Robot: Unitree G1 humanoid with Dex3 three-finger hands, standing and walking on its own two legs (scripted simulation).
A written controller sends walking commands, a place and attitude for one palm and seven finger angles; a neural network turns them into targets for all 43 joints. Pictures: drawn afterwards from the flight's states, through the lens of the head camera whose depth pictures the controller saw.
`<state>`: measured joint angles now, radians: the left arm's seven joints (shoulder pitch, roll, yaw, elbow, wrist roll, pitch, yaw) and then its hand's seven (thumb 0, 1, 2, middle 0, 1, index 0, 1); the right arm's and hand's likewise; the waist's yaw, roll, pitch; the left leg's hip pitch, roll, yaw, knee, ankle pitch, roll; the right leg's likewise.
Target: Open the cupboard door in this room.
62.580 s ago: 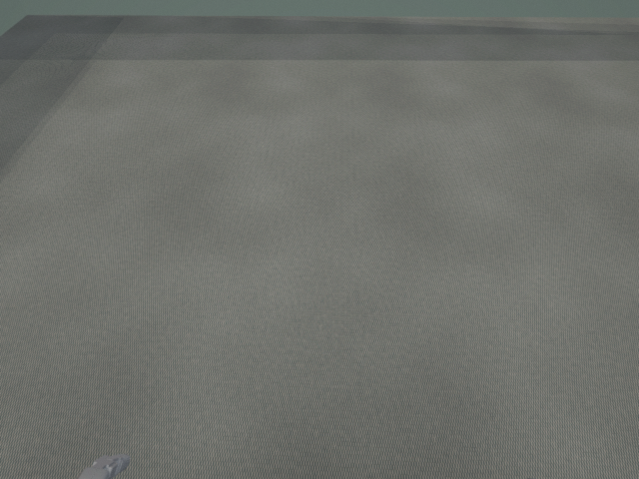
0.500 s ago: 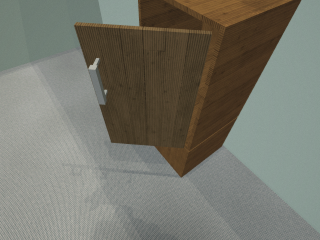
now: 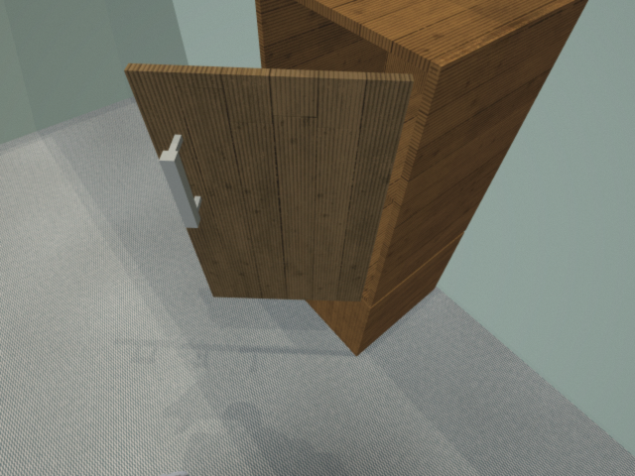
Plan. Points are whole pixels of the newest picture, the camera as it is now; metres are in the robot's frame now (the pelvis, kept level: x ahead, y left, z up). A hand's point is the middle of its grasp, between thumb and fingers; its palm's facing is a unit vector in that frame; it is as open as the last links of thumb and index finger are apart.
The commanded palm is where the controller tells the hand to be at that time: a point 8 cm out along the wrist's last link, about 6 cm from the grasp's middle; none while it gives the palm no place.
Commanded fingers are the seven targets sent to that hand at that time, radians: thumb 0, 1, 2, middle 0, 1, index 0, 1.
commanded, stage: come to a stop and stand still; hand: left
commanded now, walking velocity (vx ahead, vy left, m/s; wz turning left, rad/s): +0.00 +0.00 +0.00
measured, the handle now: (185, 183) +0.51 +0.23 +0.04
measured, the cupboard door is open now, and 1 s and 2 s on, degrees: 49 49 49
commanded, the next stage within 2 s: look again from close up in 0.68 s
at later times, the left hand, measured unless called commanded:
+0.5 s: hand out of the picture +0.04 +0.27 -0.16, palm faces -0.01 -0.96 -0.27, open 7.4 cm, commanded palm none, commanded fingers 0.00 0.90 0.90 -0.20 -0.30 -0.20 -0.30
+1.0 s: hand out of the picture +0.02 +0.25 -0.16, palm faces -0.04 -0.97 -0.24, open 7.4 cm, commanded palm none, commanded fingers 0.00 0.90 0.90 -0.20 -0.30 -0.20 -0.30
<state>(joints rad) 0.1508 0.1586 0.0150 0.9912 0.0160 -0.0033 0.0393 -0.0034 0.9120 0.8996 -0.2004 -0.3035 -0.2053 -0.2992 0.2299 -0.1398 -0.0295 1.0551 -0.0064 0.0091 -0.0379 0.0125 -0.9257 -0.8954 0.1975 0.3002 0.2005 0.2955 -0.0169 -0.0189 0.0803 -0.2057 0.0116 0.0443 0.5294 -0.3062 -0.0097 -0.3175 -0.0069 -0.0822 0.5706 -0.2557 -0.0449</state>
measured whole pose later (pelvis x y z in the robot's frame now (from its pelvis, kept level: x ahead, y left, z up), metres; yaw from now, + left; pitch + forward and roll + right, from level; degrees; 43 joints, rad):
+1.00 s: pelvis -0.01 +0.06 +0.01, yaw -1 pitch -2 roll +0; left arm 0.24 0.21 -0.02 1.08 0.02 0.00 0.03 0.00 0.90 0.90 -0.20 -0.30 -0.20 -0.30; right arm 0.20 -0.23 -0.01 1.11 -0.01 -0.01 -0.01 0.01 -0.91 -0.90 0.20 0.30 0.20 0.30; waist 0.00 0.00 0.06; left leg -0.11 -0.07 0.09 0.39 -0.25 0.08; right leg -0.22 -0.07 -0.03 0.42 -0.15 0.05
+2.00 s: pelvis -0.02 -0.01 -0.07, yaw +3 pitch +13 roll -2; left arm 0.28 0.32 0.35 0.15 -0.38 -0.41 -0.51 0.01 0.35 0.67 -0.24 -0.66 -0.24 -0.65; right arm 0.17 -0.24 0.00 0.59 0.04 -0.27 -0.06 0.02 -0.91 -0.90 0.20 0.30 0.20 0.30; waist 0.03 0.01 -0.08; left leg -0.81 0.03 -0.05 1.15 -0.57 -0.01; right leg -0.85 -0.01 -0.15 1.07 -0.45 -0.06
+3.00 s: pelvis +0.00 +0.04 -0.03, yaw +2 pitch +9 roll -2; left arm -0.08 0.43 0.43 0.39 -0.36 -0.20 -0.51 -0.01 -0.50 0.30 -0.30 -1.20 -0.30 -1.20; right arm 0.28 -0.27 0.05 0.58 0.04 -0.21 -0.09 0.02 -0.90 -0.90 0.20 0.30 0.21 0.30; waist 0.01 0.03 -0.07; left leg -0.53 -0.01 0.01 0.83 -0.46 0.05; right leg -0.58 -0.03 -0.09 0.76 -0.33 0.01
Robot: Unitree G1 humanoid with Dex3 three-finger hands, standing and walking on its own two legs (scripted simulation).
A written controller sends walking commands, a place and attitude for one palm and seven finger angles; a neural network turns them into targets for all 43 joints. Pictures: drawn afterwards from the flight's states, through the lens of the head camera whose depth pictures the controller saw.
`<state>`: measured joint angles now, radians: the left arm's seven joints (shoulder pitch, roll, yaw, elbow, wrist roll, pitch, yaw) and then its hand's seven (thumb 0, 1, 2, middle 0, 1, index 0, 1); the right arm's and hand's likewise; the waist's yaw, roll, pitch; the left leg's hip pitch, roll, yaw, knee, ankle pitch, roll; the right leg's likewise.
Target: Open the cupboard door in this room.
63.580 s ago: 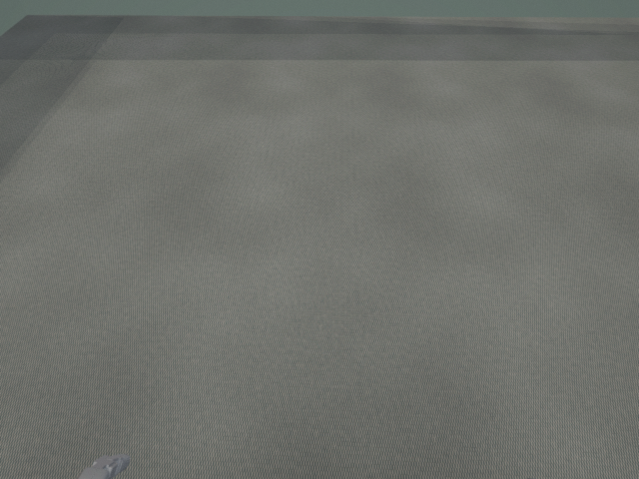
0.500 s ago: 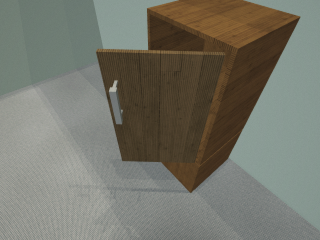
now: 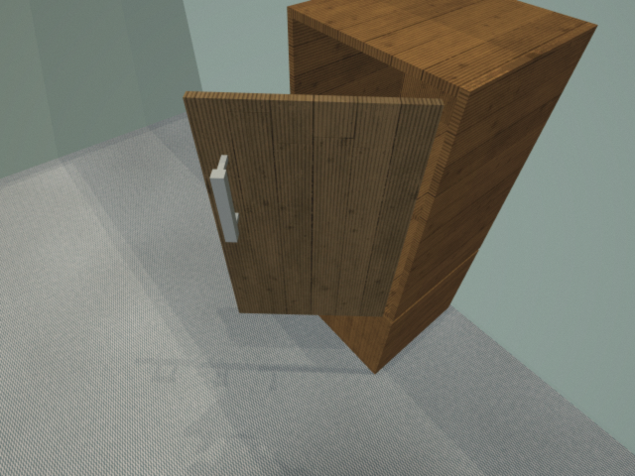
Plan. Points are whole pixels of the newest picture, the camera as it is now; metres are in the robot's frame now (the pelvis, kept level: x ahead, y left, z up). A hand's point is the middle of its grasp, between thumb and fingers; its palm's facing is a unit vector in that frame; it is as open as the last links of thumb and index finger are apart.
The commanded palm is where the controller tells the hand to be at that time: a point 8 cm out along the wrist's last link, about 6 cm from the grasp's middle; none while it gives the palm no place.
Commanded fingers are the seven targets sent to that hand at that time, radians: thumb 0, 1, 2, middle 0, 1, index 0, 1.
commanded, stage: look again from close up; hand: left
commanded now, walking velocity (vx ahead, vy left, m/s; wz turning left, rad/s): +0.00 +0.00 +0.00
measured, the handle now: (228, 200) +0.52 +0.19 +0.03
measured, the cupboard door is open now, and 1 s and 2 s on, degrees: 49 49 49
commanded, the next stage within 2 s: raise the hand with hooked fingers in 0.26 s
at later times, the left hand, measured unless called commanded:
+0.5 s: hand (179, 453) +0.16 +0.19 -0.06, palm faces +0.29 -0.94 -0.16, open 7.5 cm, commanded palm +0.10 +0.23 -0.06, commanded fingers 0.00 0.71 0.82 -0.21 -0.42 -0.21 -0.42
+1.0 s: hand (175, 419) +0.19 +0.19 -0.03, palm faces +0.05 -1.00 -0.06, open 9.9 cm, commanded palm +0.16 +0.25 -0.02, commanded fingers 0.00 0.13 0.57 -0.25 -0.80 -0.25 -0.80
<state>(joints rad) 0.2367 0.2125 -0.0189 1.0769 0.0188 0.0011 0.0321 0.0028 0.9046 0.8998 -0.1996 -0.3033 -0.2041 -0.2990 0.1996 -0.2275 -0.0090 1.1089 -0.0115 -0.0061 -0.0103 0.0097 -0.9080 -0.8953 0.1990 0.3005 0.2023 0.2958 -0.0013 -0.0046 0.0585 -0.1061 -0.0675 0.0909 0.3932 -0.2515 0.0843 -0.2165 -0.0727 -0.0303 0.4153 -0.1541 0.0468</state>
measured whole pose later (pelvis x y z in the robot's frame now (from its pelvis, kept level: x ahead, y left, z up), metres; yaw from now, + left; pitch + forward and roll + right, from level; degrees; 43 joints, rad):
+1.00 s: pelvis -0.01 -0.07 -0.08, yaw +4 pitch +13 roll -2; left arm 0.28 0.32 0.35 0.15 -0.38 -0.41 -0.51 0.01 0.35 0.67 -0.24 -0.66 -0.24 -0.65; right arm 0.17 -0.24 0.00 0.59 0.04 -0.27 -0.06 0.02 -0.91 -0.90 0.20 0.30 0.20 0.30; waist 0.03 0.01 -0.08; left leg -0.81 0.03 -0.05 1.15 -0.57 -0.01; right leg -0.85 -0.01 -0.15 1.07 -0.45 -0.06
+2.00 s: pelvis +0.01 -0.02 -0.04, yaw +3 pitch +9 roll -2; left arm -0.08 0.43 0.43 0.39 -0.36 -0.20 -0.51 -0.01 -0.50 0.30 -0.30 -1.20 -0.30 -1.20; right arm 0.28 -0.27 0.05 0.58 0.04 -0.21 -0.09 0.02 -0.90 -0.90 0.20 0.30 0.21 0.30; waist 0.01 0.03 -0.07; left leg -0.53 -0.01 0.01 0.83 -0.46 0.05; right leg -0.58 -0.03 -0.09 0.76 -0.33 0.01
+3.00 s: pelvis +0.01 -0.04 -0.03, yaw +3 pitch +10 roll -1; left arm -0.30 0.45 0.43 0.65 -0.30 -0.26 -0.49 -0.01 -0.50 0.30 -0.30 -1.20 -0.30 -1.20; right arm 0.29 -0.28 0.04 0.60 0.05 -0.17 -0.10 0.02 -0.90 -0.90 0.20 0.30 0.20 0.30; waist -0.02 0.02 -0.07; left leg -0.55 0.00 0.02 0.80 -0.43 0.03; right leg -0.61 -0.01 -0.08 0.75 -0.31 -0.02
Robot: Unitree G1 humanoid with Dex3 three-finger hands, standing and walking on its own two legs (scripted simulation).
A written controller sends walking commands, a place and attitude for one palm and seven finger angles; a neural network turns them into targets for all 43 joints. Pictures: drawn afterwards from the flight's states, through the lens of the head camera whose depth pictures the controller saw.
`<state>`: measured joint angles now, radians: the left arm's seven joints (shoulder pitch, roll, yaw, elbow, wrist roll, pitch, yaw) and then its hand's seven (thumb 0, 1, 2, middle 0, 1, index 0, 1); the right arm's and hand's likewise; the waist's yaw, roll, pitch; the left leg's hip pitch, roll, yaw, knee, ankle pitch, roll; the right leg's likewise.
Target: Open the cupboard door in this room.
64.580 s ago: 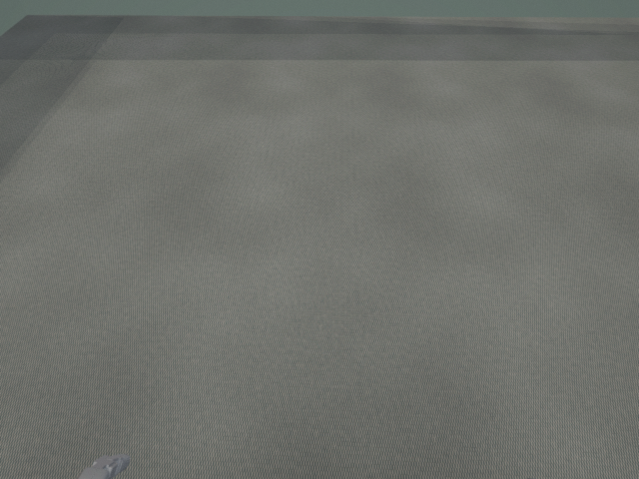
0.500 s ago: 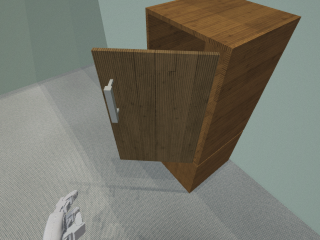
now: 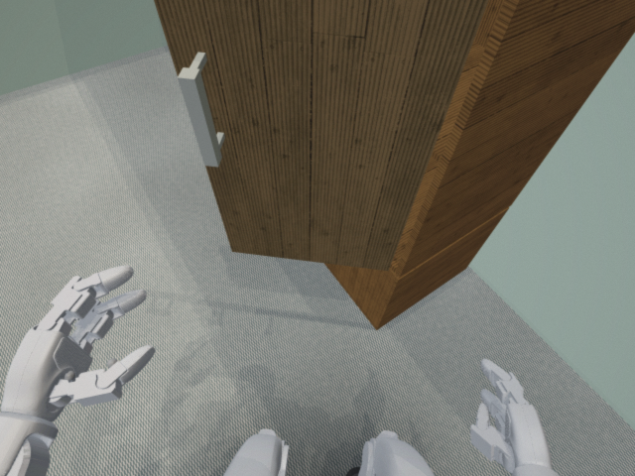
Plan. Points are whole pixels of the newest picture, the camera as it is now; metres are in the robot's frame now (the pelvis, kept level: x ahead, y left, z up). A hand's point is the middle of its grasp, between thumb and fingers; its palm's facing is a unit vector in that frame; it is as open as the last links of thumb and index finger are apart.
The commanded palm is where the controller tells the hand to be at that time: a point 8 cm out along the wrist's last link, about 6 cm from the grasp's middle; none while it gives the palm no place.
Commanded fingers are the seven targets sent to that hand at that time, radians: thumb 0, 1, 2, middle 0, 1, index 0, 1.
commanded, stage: raise the hand with hooked fingers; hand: left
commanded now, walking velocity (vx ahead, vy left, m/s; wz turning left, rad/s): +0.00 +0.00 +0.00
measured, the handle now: (206, 112) +0.55 +0.21 +0.11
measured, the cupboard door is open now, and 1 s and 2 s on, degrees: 49 49 49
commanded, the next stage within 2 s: move the hooked fingers beside the handle in 1.46 s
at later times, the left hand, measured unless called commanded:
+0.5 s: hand (74, 304) +0.26 +0.28 +0.09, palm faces -0.01 -1.00 -0.05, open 12.8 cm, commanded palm +0.24 +0.34 +0.10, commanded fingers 0.00 -0.45 0.32 -0.30 -1.17 -0.30 -1.17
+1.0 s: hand (48, 230) +0.32 +0.31 +0.13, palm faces +0.00 -1.00 -0.04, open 14.0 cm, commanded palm +0.29 +0.36 +0.14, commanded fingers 0.00 -0.50 0.30 -0.30 -1.20 -0.30 -1.20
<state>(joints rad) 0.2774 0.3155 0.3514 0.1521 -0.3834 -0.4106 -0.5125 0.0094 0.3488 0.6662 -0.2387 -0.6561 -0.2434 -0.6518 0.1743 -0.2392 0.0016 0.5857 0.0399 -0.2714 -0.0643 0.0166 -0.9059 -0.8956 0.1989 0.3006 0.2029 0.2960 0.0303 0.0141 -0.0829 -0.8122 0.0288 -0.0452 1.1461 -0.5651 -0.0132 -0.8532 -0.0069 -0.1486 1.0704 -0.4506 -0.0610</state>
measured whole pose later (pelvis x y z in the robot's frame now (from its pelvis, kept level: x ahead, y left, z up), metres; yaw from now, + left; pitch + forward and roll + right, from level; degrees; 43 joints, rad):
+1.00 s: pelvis +0.02 +0.04 +0.05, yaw -1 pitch +9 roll -2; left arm -0.08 0.43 0.43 0.39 -0.36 -0.20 -0.51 -0.01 -0.50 0.30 -0.30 -1.20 -0.30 -1.20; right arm 0.28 -0.27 0.05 0.58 0.04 -0.21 -0.09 0.02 -0.90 -0.90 0.20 0.30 0.21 0.30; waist 0.01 0.03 -0.07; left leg -0.53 -0.01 0.01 0.83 -0.46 0.05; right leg -0.58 -0.03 -0.09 0.76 -0.33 0.01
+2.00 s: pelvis +0.02 +0.02 +0.05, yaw -2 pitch +10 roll -1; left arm -0.30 0.45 0.43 0.65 -0.30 -0.26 -0.49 -0.01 -0.50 0.30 -0.30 -1.20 -0.30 -1.20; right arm 0.29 -0.28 0.04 0.60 0.05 -0.17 -0.10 0.02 -0.90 -0.90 0.20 0.30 0.20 0.30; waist -0.02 0.02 -0.07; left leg -0.55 0.00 0.02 0.80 -0.43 0.03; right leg -0.61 -0.01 -0.08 0.75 -0.31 -0.02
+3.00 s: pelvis +0.02 +0.04 +0.04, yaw -3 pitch +17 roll -2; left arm -0.76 0.61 0.48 1.12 -0.18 -0.36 -0.48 -0.01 -0.50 0.30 -0.30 -1.20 -0.30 -1.20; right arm 0.37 -0.29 0.05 0.61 0.02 0.02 -0.06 0.01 -0.91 -0.89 0.20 0.30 0.21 0.30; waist -0.11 0.01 -0.08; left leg -0.73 0.01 0.04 0.90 -0.46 0.05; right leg -0.79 0.00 -0.06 0.81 -0.32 0.00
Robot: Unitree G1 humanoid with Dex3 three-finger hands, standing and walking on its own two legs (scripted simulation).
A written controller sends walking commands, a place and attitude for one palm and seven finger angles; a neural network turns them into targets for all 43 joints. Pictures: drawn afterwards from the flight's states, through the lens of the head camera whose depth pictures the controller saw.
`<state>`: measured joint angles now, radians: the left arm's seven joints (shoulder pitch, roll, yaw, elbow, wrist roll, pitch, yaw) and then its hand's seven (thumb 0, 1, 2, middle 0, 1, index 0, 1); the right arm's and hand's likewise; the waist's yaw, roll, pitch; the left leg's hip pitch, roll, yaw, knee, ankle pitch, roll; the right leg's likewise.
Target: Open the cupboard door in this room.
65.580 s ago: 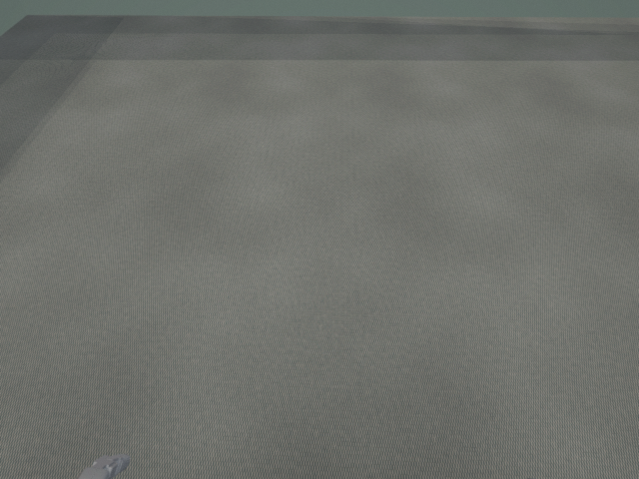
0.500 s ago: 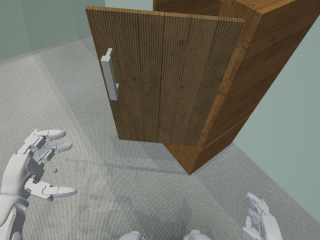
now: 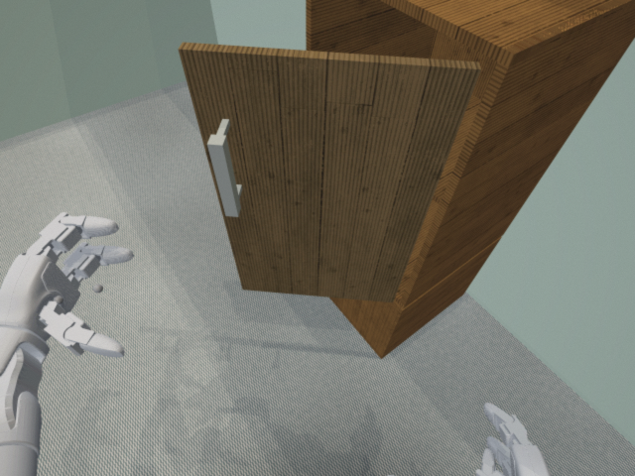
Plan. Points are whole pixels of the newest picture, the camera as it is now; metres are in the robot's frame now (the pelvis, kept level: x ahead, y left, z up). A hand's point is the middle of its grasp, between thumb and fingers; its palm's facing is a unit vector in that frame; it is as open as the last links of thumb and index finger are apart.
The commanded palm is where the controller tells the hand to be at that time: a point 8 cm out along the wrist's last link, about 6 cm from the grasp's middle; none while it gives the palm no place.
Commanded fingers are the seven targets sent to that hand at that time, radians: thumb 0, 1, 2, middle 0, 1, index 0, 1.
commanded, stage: raise the hand with hooked fingers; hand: left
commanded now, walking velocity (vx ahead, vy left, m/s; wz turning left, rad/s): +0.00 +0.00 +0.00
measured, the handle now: (229, 170) +0.52 +0.18 +0.06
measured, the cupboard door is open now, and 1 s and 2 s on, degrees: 49 49 49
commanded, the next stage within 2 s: move the hooked fingers beside the handle in 0.46 s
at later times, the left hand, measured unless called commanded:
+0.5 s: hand (119, 290) +0.29 +0.25 +0.09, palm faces +0.03 -1.00 -0.03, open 14.0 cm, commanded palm +0.26 +0.30 +0.09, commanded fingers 0.00 -0.50 0.30 -0.30 -1.20 -0.30 -1.20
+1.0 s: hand (142, 255) +0.34 +0.24 +0.09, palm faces +0.00 -1.00 -0.02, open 14.0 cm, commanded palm +0.32 +0.29 +0.08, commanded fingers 0.00 -0.50 0.30 -0.30 -1.20 -0.30 -1.20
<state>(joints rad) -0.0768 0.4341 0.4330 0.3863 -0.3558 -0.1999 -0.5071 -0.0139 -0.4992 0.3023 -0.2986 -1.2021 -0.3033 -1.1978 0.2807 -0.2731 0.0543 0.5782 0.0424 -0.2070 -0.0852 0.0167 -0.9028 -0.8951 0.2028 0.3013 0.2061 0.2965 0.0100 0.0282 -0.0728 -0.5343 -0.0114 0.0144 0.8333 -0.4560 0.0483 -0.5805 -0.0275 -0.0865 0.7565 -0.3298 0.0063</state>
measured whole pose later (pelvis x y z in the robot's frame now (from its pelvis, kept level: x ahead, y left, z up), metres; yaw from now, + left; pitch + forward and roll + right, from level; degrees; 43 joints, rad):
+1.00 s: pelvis -0.01 -0.02 +0.00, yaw +0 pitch +10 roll -1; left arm -0.30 0.45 0.43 0.65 -0.30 -0.26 -0.49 -0.01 -0.50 0.30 -0.30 -1.20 -0.30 -1.20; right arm 0.29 -0.28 0.04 0.60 0.05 -0.17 -0.10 0.02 -0.90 -0.90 0.20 0.30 0.20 0.30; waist -0.02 0.02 -0.07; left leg -0.55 0.00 0.02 0.80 -0.43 0.03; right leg -0.61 -0.01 -0.08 0.75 -0.31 -0.02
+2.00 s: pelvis -0.01 +0.00 -0.01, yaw -2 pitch +17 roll -2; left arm -0.76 0.61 0.48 1.12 -0.18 -0.36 -0.48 -0.01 -0.50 0.30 -0.30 -1.20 -0.30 -1.20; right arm 0.37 -0.29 0.05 0.61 0.02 0.02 -0.06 0.01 -0.91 -0.89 0.20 0.30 0.21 0.30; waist -0.11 0.01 -0.08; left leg -0.73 0.01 0.04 0.90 -0.46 0.05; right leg -0.79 0.00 -0.06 0.81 -0.32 0.00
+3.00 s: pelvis +0.00 +0.00 -0.02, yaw -3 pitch +19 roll -3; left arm -0.78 0.62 0.48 1.12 -0.17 -0.34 -0.47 -0.01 -0.50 0.30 -0.30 -1.20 -0.30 -1.20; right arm 0.36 -0.28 0.05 0.57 0.02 0.08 -0.04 0.01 -0.91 -0.89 0.20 0.30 0.21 0.30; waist -0.12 0.01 -0.09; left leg -0.78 0.02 0.03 0.94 -0.50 0.05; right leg -0.82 0.01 -0.07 0.83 -0.34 0.00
